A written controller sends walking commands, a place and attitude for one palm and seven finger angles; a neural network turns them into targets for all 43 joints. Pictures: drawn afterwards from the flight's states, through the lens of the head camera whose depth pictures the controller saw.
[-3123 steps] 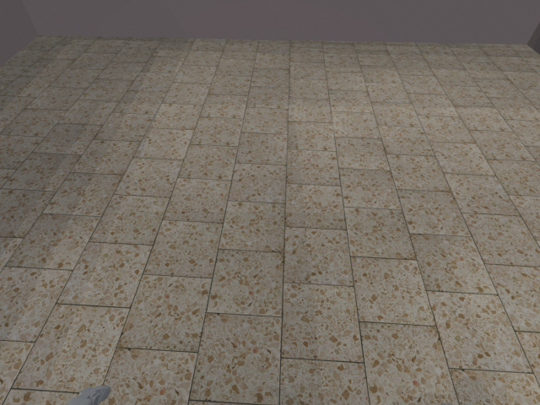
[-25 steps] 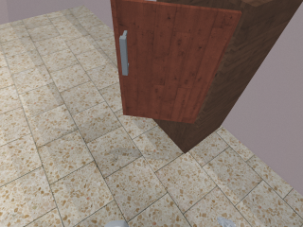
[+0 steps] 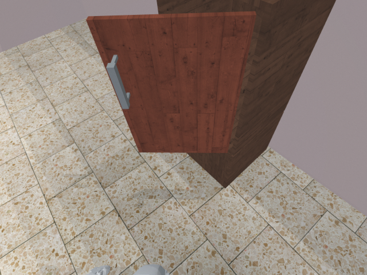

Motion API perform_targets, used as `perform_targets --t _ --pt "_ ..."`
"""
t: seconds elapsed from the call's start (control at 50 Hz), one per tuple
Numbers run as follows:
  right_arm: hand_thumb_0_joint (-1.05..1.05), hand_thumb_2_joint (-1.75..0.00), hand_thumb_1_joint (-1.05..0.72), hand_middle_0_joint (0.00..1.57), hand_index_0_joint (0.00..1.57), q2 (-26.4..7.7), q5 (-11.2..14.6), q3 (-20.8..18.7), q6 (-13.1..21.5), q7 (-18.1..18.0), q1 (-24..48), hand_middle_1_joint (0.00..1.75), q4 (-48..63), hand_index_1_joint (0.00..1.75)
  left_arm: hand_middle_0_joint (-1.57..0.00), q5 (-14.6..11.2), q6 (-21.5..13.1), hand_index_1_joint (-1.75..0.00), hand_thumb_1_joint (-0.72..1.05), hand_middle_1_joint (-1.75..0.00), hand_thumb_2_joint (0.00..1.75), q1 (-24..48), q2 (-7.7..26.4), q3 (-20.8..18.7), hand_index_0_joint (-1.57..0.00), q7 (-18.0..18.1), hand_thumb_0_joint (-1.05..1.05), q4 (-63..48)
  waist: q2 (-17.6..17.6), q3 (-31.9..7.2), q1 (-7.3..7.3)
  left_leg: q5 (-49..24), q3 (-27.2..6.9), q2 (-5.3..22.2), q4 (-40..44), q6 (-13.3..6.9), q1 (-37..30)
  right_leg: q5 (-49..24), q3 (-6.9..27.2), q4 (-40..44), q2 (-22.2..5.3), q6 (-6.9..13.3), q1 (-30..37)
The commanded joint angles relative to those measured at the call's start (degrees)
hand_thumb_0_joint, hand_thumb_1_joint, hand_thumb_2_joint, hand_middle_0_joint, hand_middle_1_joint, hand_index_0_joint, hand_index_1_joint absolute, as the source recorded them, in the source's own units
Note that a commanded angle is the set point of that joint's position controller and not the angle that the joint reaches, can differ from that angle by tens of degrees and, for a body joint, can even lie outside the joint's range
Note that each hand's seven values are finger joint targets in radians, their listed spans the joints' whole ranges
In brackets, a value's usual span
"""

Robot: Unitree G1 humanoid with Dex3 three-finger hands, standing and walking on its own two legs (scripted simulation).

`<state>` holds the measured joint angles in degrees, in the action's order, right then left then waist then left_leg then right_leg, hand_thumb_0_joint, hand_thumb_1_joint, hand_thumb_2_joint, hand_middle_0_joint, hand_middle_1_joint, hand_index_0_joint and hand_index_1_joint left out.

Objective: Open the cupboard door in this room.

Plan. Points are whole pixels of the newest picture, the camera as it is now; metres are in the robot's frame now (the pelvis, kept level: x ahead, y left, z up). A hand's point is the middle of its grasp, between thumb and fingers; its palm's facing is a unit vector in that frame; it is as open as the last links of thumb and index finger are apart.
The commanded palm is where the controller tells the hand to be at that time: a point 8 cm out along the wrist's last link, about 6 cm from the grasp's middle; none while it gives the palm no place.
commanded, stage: come to a stop and stand still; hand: left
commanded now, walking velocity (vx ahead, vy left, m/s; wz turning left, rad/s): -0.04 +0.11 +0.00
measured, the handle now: (120, 83) +0.60 +0.21 +0.05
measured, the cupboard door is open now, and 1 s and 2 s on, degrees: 46 46 46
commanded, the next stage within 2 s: look again from close up in 0.60 s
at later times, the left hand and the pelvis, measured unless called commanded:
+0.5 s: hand out of the picture -0.06 +0.22 -0.18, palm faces +0.07 -0.98 -0.19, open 7.4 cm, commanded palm none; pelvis -0.04 +0.04 +0.00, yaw -1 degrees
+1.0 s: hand out of the picture +0.00 +0.23 -0.17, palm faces +0.01 -0.97 -0.25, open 7.3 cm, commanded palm none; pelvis -0.03 +0.04 +0.00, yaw -1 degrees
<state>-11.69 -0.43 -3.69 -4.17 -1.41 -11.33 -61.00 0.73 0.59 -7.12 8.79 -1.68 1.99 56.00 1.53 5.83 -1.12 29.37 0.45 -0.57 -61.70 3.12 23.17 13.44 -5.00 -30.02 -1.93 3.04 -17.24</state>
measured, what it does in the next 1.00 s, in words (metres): steps on the spot: left foot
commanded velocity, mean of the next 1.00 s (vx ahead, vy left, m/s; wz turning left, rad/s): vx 0.00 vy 0.01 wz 0.00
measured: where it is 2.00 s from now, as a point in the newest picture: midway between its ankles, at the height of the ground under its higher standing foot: outside the picture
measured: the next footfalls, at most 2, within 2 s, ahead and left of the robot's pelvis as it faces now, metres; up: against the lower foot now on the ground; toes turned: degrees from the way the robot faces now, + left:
left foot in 0.24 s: -0.02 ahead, +0.15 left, +0.00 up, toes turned +2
left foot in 1.96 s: +0.08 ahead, +0.13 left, +0.00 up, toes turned +2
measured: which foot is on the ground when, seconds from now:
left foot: up 0.00-0.22, down 0.24-1.00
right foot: down 0.00-1.00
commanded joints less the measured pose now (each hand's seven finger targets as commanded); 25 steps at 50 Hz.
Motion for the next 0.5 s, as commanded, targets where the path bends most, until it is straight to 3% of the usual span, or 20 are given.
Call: perform_targets --t 0.0,0.08,0.12,0.16,0.18,0.2,0.22,0.24,0.26,0.28,0.32,0.38,0.4,0.42,0.44,0.48 --pt "0.0 -0.9 -0.9 0.2 0.2 -2.4 0.0 -0.2 0.7 0.2 -1.8 0.3 3.0 0.3 -0.2 0.4 -0.7 -0.3 0.9 -0.3 0.9 -5.8 10.9 -2.9 -0.2 1.1 0.0 -1.9 -9.5 -11.5 3.02 -0.6 -1.3 1.1 6.0 0.7 1.6 -38.6 12.3 8.1 -16.1 8.1 14.7" --pt "0.0 -0.9 -0.9 0.2 0.2 -1.4 0.1 0.1 1.5 0.5 -2.0 0.3 3.2 0.3 -0.2 0.9 -0.8 -0.3 0.9 -0.3 0.9 -6.9 11.6 -3.5 -0.2 0.8 0.0 -0.7 -11.1 -11.0 3.68 -1.4 0.8 0.4 18.3 0.2 -2.7 -28.8 13.8 9.7 -15.3 7.9 14.1" --pt "0.0 -0.9 -0.9 0.2 0.2 -0.8 0.2 0.2 1.9 0.4 -4.4 0.3 2.5 0.3 -0.2 1.0 -0.7 -0.3 0.9 -0.3 0.9 -5.8 11.5 -3.4 -0.2 0.6 0.0 -0.2 -11.7 -11.1 2.38 -5.2 1.8 0.3 26.4 -0.2 -7.3 -21.7 13.6 9.5 -14.1 6.8 11.7" --pt "0.0 -0.9 -0.9 0.2 0.2 -0.8 0.1 0.4 2.4 0.4 -7.7 0.3 1.3 0.3 -0.2 0.4 -0.3 -0.3 0.9 -0.3 0.9 -4.4 10.9 -3.1 -0.2 0.3 0.0 0.1 -10.9 -9.4 0.44 -14.6 2.6 0.0 37.2 -1.1 -16.2 -9.7 11.9 8.7 -11.6 3.2 3.9" --pt "0.0 -0.9 -0.9 0.2 0.2 -2.3 0.0 0.3 2.8 0.3 -8.6 0.3 0.8 0.3 -0.2 0.0 -0.1 -0.3 0.9 -0.3 0.9 -3.9 9.3 -2.7 -0.2 0.1 0.0 -0.1 -6.6 -8.4 0.03 -16.2 0.3 2.6 40.4 -2.1 -19.3 -0.7 10.4 7.2 -9.0 1.0 -0.7" --pt "0.0 -0.9 -0.9 0.2 0.2 -4.8 -0.4 0.0 3.2 0.2 -7.4 0.3 1.6 0.3 -0.2 -0.4 0.3 -0.3 0.9 -0.3 0.9 -4.5 6.8 -2.1 -0.2 -0.3 0.0 -0.4 3.1 -6.5 0.77 -14.6 -8.7 9.6 44.5 -4.8 -16.5 5.7 7.1 4.0 -4.4 -1.6 -3.9" --pt "0.0 -0.9 -0.9 0.2 0.2 -7.1 -0.8 -0.1 3.1 0.0 -4.3 0.3 3.2 0.3 -0.2 -0.3 0.7 -0.3 0.9 -0.3 0.9 -4.8 5.2 -1.7 -0.2 -0.5 0.0 -0.5 10.6 -3.3 1.71 -9.4 -14.2 16.1 49.7 -7.7 -7.4 7.5 3.2 0.0 -1.8 -3.4 -1.0" --pt "0.0 -0.9 -0.9 0.2 0.2 -7.9 -1.3 0.2 2.7 -0.2 -0.7 0.3 4.5 0.3 -0.2 -0.1 0.9 -0.3 0.9 -0.3 0.9 -4.7 5.3 -1.7 -0.2 -0.6 0.0 -0.3 8.2 -1.1 2.6 -2.8 -13.8 17.1 52.0 -9.4 1.2 7.1 2.8 -2.2 -1.5 -3.6 4.3" --pt "0.0 -0.9 -0.9 0.2 0.2 -7.1 -1.4 0.5 3.0 -0.3 1.4 0.3 4.6 0.3 -0.2 0.5 1.4 -0.3 0.9 -0.3 0.9 -5.1 5.2 -1.8 -0.2 -0.9 0.0 0.6 7.0 0.3 3.31 0.6 -11.9 14.7 52.8 -8.9 4.2 5.2 2.5 -3.8 -1.3 -3.5 6.6" --pt "0.0 -0.9 -0.9 0.2 0.2 -6.5 -1.2 0.7 3.3 -0.5 2.1 0.3 4.5 0.3 -0.2 0.8 1.5 -0.3 0.9 -0.3 0.9 -5.6 5.0 -1.5 -0.2 -1.1 0.0 1.7 9.0 1.9 3.46 -1.6 -10.4 12.6 52.5 -8.0 3.4 3.2 2.7 -4.0 -1.4 -3.3 6.1" --pt "0.0 -0.9 -0.9 0.2 0.2 -5.7 -0.9 1.1 3.6 -0.9 0.7 0.3 4.0 0.3 -0.2 0.7 1.2 -0.3 0.9 -0.3 0.9 -7.2 5.0 -1.3 -0.2 -1.4 0.0 2.7 8.3 1.2 3.26 -8.9 -7.8 11.2 50.4 -7.5 -0.7 0.4 3.1 -3.0 -0.9 -3.0 5.4" --pt "0.0 -0.9 -0.9 0.2 0.2 -5.1 -0.4 1.4 4.1 -0.9 -0.7 0.3 3.1 0.3 -0.2 0.5 0.5 -0.3 0.9 -0.3 0.9 -9.5 5.5 -0.6 -0.2 -1.2 0.0 4.3 3.7 0.2 3.39 -11.5 -5.8 8.6 47.0 -6.5 -4.5 -3.2 4.9 4.1 -1.9 -3.1 6.7" --pt "0.0 -0.9 -0.9 0.2 0.2 -4.6 -0.2 1.5 4.3 -0.8 -2.0 0.3 2.8 0.3 -0.2 0.3 0.0 -0.3 0.9 -0.3 0.9 -9.8 5.8 -0.3 -0.2 -1.1 0.0 4.7 1.4 -0.7 2.73 -12.7 -5.4 7.4 45.8 -5.8 -6.4 -4.8 6.5 6.5 -2.6 -2.8 6.7" --pt "0.0 -0.9 -0.9 0.2 0.2 -4.0 0.1 1.6 4.5 -0.7 -3.0 0.3 2.5 0.3 -0.2 0.3 -0.2 -0.3 0.9 -0.3 0.9 -9.7 6.3 -0.2 -0.2 -1.0 0.0 5.0 1.3 0.1 2.37 -14.5 -4.9 6.7 45.5 -5.5 -7.2 -5.5 7.2 8.1 -3.4 -2.5 6.4" --pt "0.0 -0.9 -0.9 0.2 0.2 -4.1 0.0 1.6 4.3 -0.7 -3.6 0.3 1.9 0.3 -0.2 0.2 -0.6 -0.3 0.9 -0.3 0.9 -9.7 6.3 -0.1 -0.2 -0.9 0.0 5.6 -3.5 -1.4 1.81 -13.4 -4.0 6.6 44.5 -4.8 -8.7 -4.1 8.2 8.8 -3.4 -2.4 5.8" --pt "0.0 -0.9 -0.9 0.2 0.2 -3.8 0.0 1.7 4.4 -0.6 -5.4 0.3 1.0 0.3 -0.2 -0.1 -0.8 -0.3 0.9 -0.3 0.9 -9.6 5.7 0.2 -0.2 -0.8 0.0 6.1 -6.0 -3.1 1.16 -13.5 -3.3 5.8 43.7 -4.7 -11.6 -1.5 8.8 10.5 -4.0 -2.2 4.7"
